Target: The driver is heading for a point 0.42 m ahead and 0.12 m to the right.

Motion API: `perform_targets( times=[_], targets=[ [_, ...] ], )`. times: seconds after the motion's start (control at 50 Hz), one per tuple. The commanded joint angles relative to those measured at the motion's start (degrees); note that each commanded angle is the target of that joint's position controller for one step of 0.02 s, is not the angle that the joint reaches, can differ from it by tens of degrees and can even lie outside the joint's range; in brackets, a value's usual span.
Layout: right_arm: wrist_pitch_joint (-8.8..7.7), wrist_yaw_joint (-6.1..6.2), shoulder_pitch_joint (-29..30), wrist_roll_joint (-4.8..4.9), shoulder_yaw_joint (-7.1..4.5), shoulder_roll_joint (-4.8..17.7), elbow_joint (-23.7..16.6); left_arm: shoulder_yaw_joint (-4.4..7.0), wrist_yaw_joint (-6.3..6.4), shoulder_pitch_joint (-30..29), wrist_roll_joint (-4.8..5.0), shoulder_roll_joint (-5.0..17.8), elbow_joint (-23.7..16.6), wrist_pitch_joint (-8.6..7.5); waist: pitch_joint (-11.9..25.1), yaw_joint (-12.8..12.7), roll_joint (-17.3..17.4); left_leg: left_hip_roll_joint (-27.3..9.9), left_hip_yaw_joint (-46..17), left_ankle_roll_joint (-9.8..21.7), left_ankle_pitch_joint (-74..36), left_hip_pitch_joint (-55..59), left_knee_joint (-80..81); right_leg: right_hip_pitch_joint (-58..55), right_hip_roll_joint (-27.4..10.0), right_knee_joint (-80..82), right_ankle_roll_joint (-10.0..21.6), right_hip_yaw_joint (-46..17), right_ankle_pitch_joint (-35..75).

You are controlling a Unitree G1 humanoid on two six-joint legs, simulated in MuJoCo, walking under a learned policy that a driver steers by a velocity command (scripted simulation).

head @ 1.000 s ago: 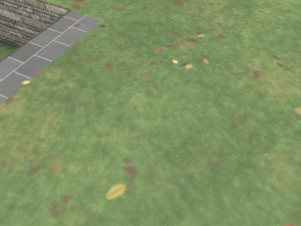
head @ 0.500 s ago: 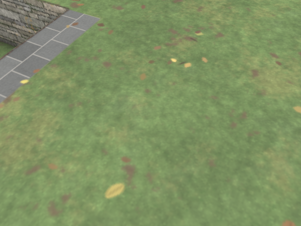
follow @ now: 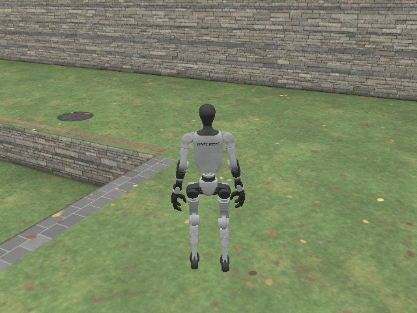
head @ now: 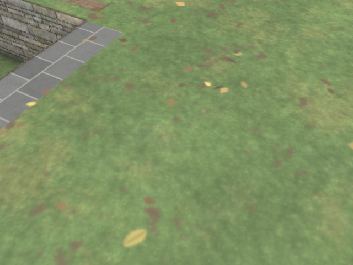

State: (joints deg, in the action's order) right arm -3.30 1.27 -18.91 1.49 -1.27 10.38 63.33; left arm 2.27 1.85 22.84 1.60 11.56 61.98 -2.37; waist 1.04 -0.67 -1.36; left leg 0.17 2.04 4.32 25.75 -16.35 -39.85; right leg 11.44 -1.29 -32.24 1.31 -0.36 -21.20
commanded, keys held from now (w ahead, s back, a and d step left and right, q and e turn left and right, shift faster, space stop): w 0.24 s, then w+e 0.22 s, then no key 0.54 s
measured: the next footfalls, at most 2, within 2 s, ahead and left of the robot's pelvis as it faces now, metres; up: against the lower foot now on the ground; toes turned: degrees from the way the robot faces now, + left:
right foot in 0.50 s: +0.41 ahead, -0.12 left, +0.00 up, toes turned -9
left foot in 0.94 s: +0.52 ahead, +0.09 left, +0.00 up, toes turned -9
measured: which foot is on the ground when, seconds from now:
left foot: down 0.00-0.48, up 0.50-0.92, down 0.94-1.00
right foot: down 0.00-0.04, up 0.06-0.48, down 0.50-1.00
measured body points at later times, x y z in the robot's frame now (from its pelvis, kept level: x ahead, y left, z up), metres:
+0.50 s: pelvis +0.23 -0.02 -0.02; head +0.27 -0.02 +0.43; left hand +0.48 +0.18 -0.12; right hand +0.10 -0.26 -0.15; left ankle +0.00 +0.11 -0.72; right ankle +0.37 -0.11 -0.73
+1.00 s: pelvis +0.40 -0.03 +0.01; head +0.42 -0.02 +0.45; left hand +0.52 +0.21 -0.14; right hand +0.48 -0.30 -0.12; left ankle +0.48 +0.10 -0.73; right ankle +0.37 -0.11 -0.73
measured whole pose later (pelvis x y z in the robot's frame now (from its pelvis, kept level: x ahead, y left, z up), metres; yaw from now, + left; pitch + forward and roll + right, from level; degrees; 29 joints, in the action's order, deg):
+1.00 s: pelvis +0.40 -0.03 +0.01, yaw -9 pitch +1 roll -1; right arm -2.0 2.4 -9.0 -0.4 -3.1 12.8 52.7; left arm 1.3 0.2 10.3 -0.7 13.6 56.4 -3.1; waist -0.1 -1.0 0.3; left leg -3.0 -1.6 -1.6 9.3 -20.2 -27.8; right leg 11.5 4.7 -25.8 3.4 1.4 -15.4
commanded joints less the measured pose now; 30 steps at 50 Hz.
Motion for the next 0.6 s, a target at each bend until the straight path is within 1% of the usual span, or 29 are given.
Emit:
perform_targets(
  times=[0.02, 0.04, 0.06, 0.08, 0.1, 0.12, 0.14, 0.16, 0.18, 0.2, 0.22, 0.24, 0.28, 0.3, 0.32, 0.36, 0.38, 0.4, 0.42, 0.44, 0.46, 0.48, 0.5, 0.52, 0.54, 0.56, 0.58, 0.6],
  targets=[
    [-2.22, -0.60, -5.67, 0.46, -0.80, 2.04, -0.56, 1.59, -0.43, -6.43, 0.89, 9.09, -4.80, -0.85, -10.88, 5.76, -6.34, 0.46, 1.51, 2.11, -3.41, 8.19, 12.45, 15.61, -10.25, 16.50, 7.48, -14.57, -17.64],
    [-2.15, -0.48, -11.00, -0.11, -1.76, 4.31, 1.56, 1.33, -0.51, -8.38, 0.83, 7.88, -5.86, -1.08, -9.34, 7.27, -1.55, -1.07, -2.58, 1.65, -7.01, 16.10, 15.06, 19.87, -5.68, 7.36, 4.87, -8.26, -9.15],
    [-2.30, -0.35, -19.61, -0.12, -3.51, 10.10, 3.06, 0.42, -0.72, -9.83, 0.49, 4.23, -7.34, -1.92, -5.76, 9.68, 13.22, -12.26, -21.44, 5.80, 0.43, 24.25, 24.32, 27.76, 1.24, -13.99, 1.06, 2.29, -1.44],
    [-3.10, -1.19, -23.37, -0.66, -3.96, 13.95, 2.82, 0.11, -0.58, -10.57, 0.52, 3.07, -9.34, -3.29, -4.49, 9.74, 20.02, -22.46, -42.48, 12.27, 2.25, 26.48, 31.18, 36.48, 4.14, -28.67, 0.98, 0.39, -9.24],
    [-3.89, -1.19, -17.96, -1.30, -2.63, 9.93, 1.45, 0.46, -0.94, -10.22, 1.21, 4.55, -9.18, -4.08, -7.46, 6.24, 11.20, -23.35, -41.55, 12.60, 0.63, 24.48, 30.15, 40.51, 0.28, -37.87, 2.26, -4.04, -7.19],
    [-4.23, -1.38, -13.78, -1.10, -1.88, 7.29, -0.18, 0.38, -1.61, -9.08, 1.40, 4.58, -8.61, -4.54, -8.40, 4.31, 7.49, -20.75, -33.92, 10.59, -2.61, 23.71, 29.51, 42.26, -1.88, -40.36, 3.45, -4.64, -1.49],
    [-4.11, -1.77, -11.02, -1.00, -1.55, 6.96, -1.16, 0.68, -1.88, -9.29, 0.84, 5.01, -8.33, -4.94, -8.10, 3.22, 5.07, -18.15, -27.48, 8.59, -6.71, 23.18, 30.03, 42.33, -3.63, -38.96, 4.00, -3.76, 3.42],
    [-3.74, -1.97, -9.93, -1.00, -1.07, 6.00, -1.65, 1.32, -2.04, -10.68, 0.23, 6.30, -8.64, -5.11, -8.26, 2.80, 4.70, -16.35, -22.20, 6.81, -14.29, 22.67, 30.43, 41.59, -4.94, -35.95, 3.94, -2.93, 6.89],
    [-3.11, -1.90, -10.70, -1.19, -0.48, 4.19, -1.53, 1.66, -2.42, -11.55, -0.04, 6.51, -8.82, -4.97, -7.62, 2.82, 5.46, -14.09, -17.33, 5.45, -20.86, 21.96, 30.62, 39.50, -5.52, -33.78, 3.51, -1.65, 8.66],
    [-2.61, -1.63, -12.11, -1.41, -0.25, 3.78, -1.33, 1.53, -2.86, -11.88, -0.01, 5.34, -8.90, -4.63, -6.95, 2.86, 6.43, -12.90, -14.21, 5.01, -25.46, 21.33, 30.69, 37.98, -5.45, -31.92, 2.87, -0.35, 10.08],
    [-2.24, -1.23, -13.07, -1.55, -0.23, 4.30, -1.34, 1.25, -3.16, -13.03, -0.11, 4.13, -9.30, -4.22, -6.81, 2.98, 6.32, -12.20, -12.05, 5.19, -28.47, 20.58, 30.99, 37.36, -5.28, -29.70, 2.06, 0.76, 11.49],
    [-1.98, -0.79, -13.07, -1.69, -0.27, 5.20, -1.72, 0.87, -3.30, -15.60, -0.18, 3.25, -10.40, -3.89, -7.54, 3.18, 5.91, -11.76, -10.45, 5.42, -29.84, 18.88, 31.74, 36.74, -5.03, -25.87, 1.30, 1.55, 13.23],
    [-1.78, 0.03, -11.43, -2.01, -0.53, 7.38, -2.93, -0.15, -3.47, -22.31, -0.09, 1.60, -13.19, -3.58, -9.36, 3.94, 5.50, -10.47, -6.25, 4.99, -28.91, 13.92, 33.66, 32.78, -3.69, -14.90, 0.43, 3.10, 18.43],
    [-1.86, 0.32, -11.83, -2.00, -0.73, 8.39, -3.15, -0.51, -3.64, -24.99, 0.01, 1.32, -14.23, -3.48, -9.67, 4.59, 5.97, -10.35, -4.81, 4.85, -28.14, 12.17, 34.71, 29.94, -2.76, -10.71, 0.34, 4.14, 20.77],
    [-2.02, 0.45, -12.69, -1.85, -0.98, 9.26, -3.00, -0.63, -3.87, -26.65, 0.14, 1.67, -15.00, -3.31, -9.81, 4.87, 6.57, -10.95, -3.84, 4.95, -27.78, 11.60, 35.73, 27.63, -2.07, -8.11, 0.56, 4.98, 22.04],
    [-2.36, 0.46, -13.53, -1.25, -1.34, 9.65, -2.57, -0.64, -4.42, -28.85, 0.47, 2.86, -16.39, -3.02, -10.62, 4.57, 6.97, -12.65, -1.98, 4.72, -28.96, 13.89, 36.09, 26.09, -1.77, -4.49, 2.11, 4.54, 23.09],
    [-2.40, 0.42, -13.40, -1.05, -1.47, 9.54, -2.52, -0.59, -4.77, -29.78, 0.54, 3.41, -17.09, -3.02, -10.75, 4.18, 6.71, -13.45, -0.86, 4.31, -31.50, 16.20, 35.22, 26.02, -1.54, -2.90, 3.24, 4.27, 22.85],
    [-2.34, 0.38, -12.83, -1.06, -1.64, 9.71, -2.72, -0.39, -5.14, -30.06, 0.48, 4.11, -17.65, -3.14, -10.08, 3.42, 6.54, -14.00, 0.55, 3.72, -37.64, 18.62, 33.16, 24.97, -0.76, -1.67, 4.51, 4.49, 21.94],
    [-2.19, 0.41, -11.99, -1.25, -1.90, 10.39, -3.14, 0.04, -5.46, -29.27, 0.32, 5.04, -17.95, -3.29, -8.18, 2.17, 7.06, -14.48, 1.82, 3.02, -48.11, 20.87, 29.71, 22.27, 0.67, -1.47, 5.77, 5.37, 20.50],
    [-1.84, 0.53, -11.21, -1.57, -2.21, 11.27, -3.59, 0.74, -5.64, -26.63, 0.26, 6.29, -17.63, -3.33, -5.06, 0.26, 8.25, -14.86, 2.85, 2.22, -59.87, 23.00, 24.65, 18.12, 2.48, -2.30, 6.90, 6.43, 18.66],
    [-1.19, 0.66, -10.18, -2.03, -2.49, 11.99, -4.18, 1.93, -5.69, -20.02, 0.41, 8.27, -16.03, -3.24, -0.49, -3.28, 9.47, -14.44, 4.22, 1.27, -69.23, 23.75, 15.72, 10.66, 4.78, -2.98, 8.07, 7.49, 17.07],
    [-0.61, 0.69, -9.15, -2.18, -2.37, 12.01, -4.89, 3.40, -5.50, -11.03, 0.30, 10.60, -13.34, -2.95, 4.07, -7.84, 9.08, -12.51, 5.23, -0.47, -72.26, 19.44, 2.97, -1.58, 6.22, -0.30, 9.58, 7.18, 19.13],
    [-0.90, 0.58, -8.94, -2.79, -1.70, 10.84, -6.83, 4.63, -4.71, -2.86, -0.47, 14.56, -11.74, -2.54, 9.50, -10.22, 3.18, -9.62, 5.19, -2.57, -55.14, 4.12, -14.73, -19.19, -2.57, -0.47, 12.31, -5.86, 24.97],
    [-2.30, -0.83, -18.28, -2.84, 1.00, 1.72, -7.03, 4.68, -4.71, -1.20, -1.95, 18.27, -11.17, -2.59, 20.76, -3.13, -13.07, 3.20, 0.83, -6.11, 5.06, -16.75, -38.80, -37.85, -21.28, 5.80, 25.27, -38.95, 29.43],
    [-4.35, -1.40, -14.03, -0.86, -0.25, 6.94, -6.19, 3.78, -4.22, -0.82, -1.94, 13.79, -10.73, -2.32, 23.23, -6.05, -6.23, 1.91, -9.56, -4.85, 7.12, -17.98, -46.39, -34.72, -20.31, 10.85, 23.62, -41.61, 34.25],
    [-4.94, -1.40, -7.89, 0.74, -0.94, 9.00, -8.65, 3.08, -4.07, -6.91, -1.53, 11.93, -11.73, -2.54, 13.52, -4.49, -4.85, -0.90, -8.32, -4.34, 3.87, -21.16, -45.87, -25.62, -18.43, 10.87, 20.66, -30.42, 41.35],
    [-5.06, -0.65, -4.04, 0.38, -1.24, 10.05, -9.51, 2.34, -4.23, -12.26, -1.12, 9.83, -12.97, -2.93, 8.14, -2.49, 2.22, -3.89, -7.25, -4.27, -0.16, -19.24, -41.92, -15.28, -15.97, 11.88, 18.06, -22.14, 46.85],
    [-4.48, 0.17, -2.45, -0.23, -2.11, 10.75, -9.59, 1.77, -4.37, -15.17, -1.19, 8.17, -13.38, -3.23, 4.70, -0.60, 4.22, -5.33, -6.24, -4.49, -1.71, -16.67, -38.35, -7.24, -13.72, 13.51, 16.44, -16.63, 48.82]
  ],
)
